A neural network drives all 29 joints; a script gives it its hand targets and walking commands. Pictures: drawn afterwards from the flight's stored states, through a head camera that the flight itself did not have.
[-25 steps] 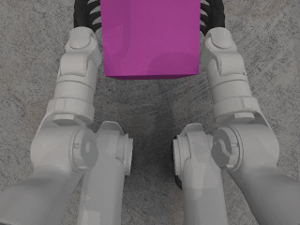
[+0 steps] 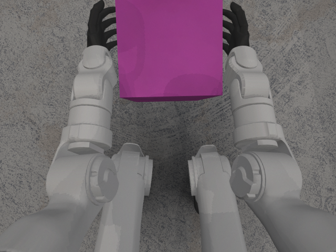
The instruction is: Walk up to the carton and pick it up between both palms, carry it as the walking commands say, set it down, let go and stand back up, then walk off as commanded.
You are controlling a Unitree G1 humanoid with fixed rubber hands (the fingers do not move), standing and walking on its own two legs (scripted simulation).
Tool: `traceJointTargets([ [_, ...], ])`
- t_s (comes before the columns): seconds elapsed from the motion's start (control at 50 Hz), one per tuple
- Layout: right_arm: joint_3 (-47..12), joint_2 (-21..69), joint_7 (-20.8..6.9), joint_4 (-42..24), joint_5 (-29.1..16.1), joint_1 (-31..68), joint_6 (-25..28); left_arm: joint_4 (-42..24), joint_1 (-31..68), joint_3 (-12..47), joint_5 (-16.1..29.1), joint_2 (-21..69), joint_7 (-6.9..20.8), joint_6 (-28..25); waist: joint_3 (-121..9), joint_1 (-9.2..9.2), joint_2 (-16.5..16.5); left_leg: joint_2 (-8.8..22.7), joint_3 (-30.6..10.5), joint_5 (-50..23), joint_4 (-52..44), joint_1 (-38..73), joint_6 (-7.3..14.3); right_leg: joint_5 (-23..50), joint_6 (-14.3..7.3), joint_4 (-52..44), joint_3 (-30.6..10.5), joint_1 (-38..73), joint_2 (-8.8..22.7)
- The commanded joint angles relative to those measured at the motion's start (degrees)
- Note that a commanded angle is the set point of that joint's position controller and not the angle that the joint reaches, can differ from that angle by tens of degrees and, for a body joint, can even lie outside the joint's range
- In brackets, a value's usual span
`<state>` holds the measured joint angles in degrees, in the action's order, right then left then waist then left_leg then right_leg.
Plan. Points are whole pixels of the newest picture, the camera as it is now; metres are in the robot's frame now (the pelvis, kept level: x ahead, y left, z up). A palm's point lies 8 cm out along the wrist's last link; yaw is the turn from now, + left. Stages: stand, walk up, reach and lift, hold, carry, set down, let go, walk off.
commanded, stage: reach and lift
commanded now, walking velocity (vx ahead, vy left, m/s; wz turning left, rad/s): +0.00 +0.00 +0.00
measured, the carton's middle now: (167, 63) +0.51 +0.01 -0.18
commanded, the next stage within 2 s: none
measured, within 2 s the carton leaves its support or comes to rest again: neither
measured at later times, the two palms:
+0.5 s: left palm (83, 40) +0.49 +0.15 -0.03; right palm (255, 42) +0.50 -0.12 -0.03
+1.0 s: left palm (59, 31) +0.47 +0.15 +0.05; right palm (282, 32) +0.49 -0.12 +0.05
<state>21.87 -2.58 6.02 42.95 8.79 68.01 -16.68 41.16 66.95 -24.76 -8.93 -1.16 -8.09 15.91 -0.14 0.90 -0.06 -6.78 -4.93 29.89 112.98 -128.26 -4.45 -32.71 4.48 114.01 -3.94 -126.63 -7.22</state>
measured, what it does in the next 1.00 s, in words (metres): rises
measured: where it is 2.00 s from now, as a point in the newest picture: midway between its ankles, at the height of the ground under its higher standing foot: (166, 193)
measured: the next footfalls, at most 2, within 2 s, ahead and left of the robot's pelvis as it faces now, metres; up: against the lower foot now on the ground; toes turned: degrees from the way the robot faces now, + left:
none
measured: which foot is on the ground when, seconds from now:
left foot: down 0.00-1.00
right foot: down 0.00-1.00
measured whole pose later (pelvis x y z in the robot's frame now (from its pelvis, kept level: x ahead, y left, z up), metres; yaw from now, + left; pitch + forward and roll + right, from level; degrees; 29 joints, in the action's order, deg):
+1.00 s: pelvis +0.01 +0.00 +0.11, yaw +0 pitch +40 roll -1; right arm 23.5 2.3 4.8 41.6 11.3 55.3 -18.3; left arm 38.7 54.1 -26.0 -12.1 3.8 -7.0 18.3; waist -9.1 0.8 -0.1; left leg -7.6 -7.1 28.5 94.7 -106.0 -4.1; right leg -30.7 3.8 95.2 -5.5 -104.5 -7.8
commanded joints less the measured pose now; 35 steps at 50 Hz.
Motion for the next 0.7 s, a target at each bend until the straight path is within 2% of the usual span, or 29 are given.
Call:
traceJointTargets([
  [0.0, -28.86, 58.42, -14.14, -3.78, -7.40, 37.69, 1.38, -1.51, 36.99, 30.97, 7.28, 58.97, 15.15, -0.24, -72.34, 0.39, 0.14, -3.11, 9.87, -18.96, -8.90, 42.50, 1.56, 18.26, -2.30, -10.69, 8.75, 34.90, -3.20],
  [0.12, -29.54, 60.61, -13.91, -4.01, -7.20, 35.38, 0.30, -1.95, 34.97, 31.78, 7.40, 60.59, 15.44, 0.79, -71.90, 0.60, 0.67, -3.32, 9.91, -18.65, -11.19, 43.46, 1.55, 18.48, -2.21, -13.23, 8.33, 37.29, -3.42],
  [0.42, -25.78, 61.60, -14.10, -1.14, -4.29, 32.56, -0.16, 1.33, 31.55, 27.88, 4.54, 62.30, 16.47, 1.70, -66.28, 0.50, 0.91, -3.78, 9.50, -14.09, -17.61, 44.43, 1.78, 14.27, -2.45, -20.01, 7.73, 39.77, -3.57],
  [0.68, -27.02, 63.83, -14.56, -1.56, -4.85, 30.00, -0.59, 0.42, 29.01, 30.12, 5.01, 65.61, 16.28, 2.39, -67.58, 0.08, -0.02, -4.11, 8.86, -14.48, -22.20, 51.19, 1.60, 14.20, -2.49, -24.22, 7.86, 44.21, -3.88],
])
